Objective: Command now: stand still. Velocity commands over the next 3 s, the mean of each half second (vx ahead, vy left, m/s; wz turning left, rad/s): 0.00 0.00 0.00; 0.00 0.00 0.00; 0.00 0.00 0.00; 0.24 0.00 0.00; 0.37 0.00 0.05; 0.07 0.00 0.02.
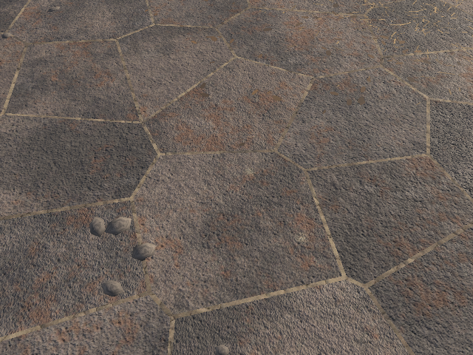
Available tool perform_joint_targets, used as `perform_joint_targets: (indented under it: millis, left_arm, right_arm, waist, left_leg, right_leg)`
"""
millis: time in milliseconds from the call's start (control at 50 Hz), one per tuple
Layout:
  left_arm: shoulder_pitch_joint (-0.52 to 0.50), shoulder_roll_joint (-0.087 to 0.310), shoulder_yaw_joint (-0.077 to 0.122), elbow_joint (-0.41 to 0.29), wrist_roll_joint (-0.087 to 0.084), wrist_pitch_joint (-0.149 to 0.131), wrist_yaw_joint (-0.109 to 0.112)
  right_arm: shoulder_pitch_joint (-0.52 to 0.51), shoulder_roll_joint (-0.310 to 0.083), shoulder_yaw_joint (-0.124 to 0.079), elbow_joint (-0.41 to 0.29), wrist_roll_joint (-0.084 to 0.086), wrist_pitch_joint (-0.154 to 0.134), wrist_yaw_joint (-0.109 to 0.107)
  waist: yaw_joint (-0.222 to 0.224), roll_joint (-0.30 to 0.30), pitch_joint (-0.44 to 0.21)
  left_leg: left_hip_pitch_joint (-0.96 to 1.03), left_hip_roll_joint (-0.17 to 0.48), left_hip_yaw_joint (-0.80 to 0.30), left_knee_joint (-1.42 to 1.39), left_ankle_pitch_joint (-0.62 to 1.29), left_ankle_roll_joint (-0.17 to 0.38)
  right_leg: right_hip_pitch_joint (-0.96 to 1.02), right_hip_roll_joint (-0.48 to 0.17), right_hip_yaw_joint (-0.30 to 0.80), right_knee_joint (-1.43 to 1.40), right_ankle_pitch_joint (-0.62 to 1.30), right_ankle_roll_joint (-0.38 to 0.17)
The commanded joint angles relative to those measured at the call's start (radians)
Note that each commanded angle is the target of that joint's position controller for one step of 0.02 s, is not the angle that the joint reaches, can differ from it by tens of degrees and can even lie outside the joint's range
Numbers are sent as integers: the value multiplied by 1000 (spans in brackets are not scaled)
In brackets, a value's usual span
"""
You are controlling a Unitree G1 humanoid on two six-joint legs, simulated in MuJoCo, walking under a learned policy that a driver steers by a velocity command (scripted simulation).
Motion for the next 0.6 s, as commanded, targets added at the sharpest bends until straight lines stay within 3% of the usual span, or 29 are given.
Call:
perform_joint_targets:
  millis: [20,600]
  left_arm:
    - [54,95,15,-9,0,-8,3]
    - [146,56,-5,71,-4,-8,5]
  right_arm:
    - [-3,-100,-15,-17,0,-8,-4]
    - [68,-73,7,55,3,-9,-9]
  waist:
    - [-1,-10,-4]
    - [1,-7,20]
  left_leg:
    - [114,19,-14,-57,154,36]
    - [92,12,-10,-74,131,35]
  right_leg:
    - [-142,-30,23,-126,130,-11]
    - [-149,-21,6,-143,113,-13]
Next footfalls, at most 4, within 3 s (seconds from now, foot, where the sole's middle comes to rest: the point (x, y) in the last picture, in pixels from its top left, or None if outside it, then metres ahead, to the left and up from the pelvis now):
2.30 right None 0.48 -0.11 -0.77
2.70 left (205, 354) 0.52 0.12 -0.77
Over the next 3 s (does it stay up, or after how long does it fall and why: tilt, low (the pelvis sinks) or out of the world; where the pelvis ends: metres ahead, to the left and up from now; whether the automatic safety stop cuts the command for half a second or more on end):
stays up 0.46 0.00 0.00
